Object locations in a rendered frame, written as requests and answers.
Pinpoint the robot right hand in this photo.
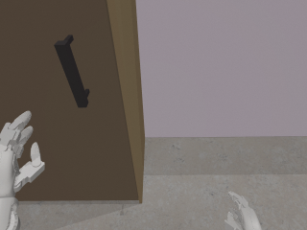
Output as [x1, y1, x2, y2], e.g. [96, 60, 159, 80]
[224, 191, 262, 230]

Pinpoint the wardrobe door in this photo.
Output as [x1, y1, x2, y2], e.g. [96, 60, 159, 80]
[0, 0, 139, 201]

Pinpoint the left robot forearm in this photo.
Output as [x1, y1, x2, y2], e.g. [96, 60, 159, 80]
[0, 195, 21, 230]

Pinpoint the robot left hand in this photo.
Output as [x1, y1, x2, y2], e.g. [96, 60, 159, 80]
[0, 110, 45, 197]

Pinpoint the handle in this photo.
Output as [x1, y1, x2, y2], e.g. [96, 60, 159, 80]
[54, 34, 90, 108]

